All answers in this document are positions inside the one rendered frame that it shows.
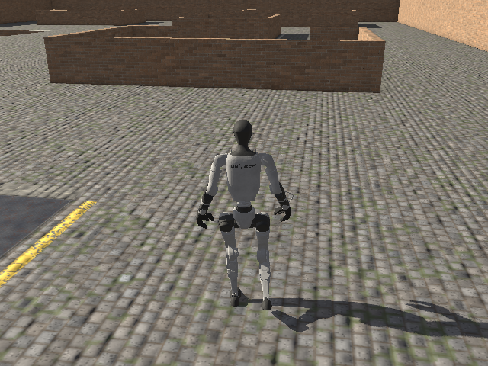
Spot robot shin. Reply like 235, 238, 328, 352
226, 248, 238, 297
259, 250, 271, 301

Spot left robot forearm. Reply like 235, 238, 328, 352
198, 184, 214, 215

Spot left robot shin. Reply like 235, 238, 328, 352
226, 248, 238, 297

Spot robot left hand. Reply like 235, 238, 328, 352
196, 211, 214, 229

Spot left robot upper arm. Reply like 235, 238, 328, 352
206, 153, 227, 196

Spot robot right hand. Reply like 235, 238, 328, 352
274, 207, 291, 222

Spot right robot shin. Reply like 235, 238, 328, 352
259, 250, 271, 301

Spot right robot upper arm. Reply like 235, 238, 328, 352
259, 153, 282, 194

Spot right robot forearm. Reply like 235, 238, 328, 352
275, 182, 290, 210

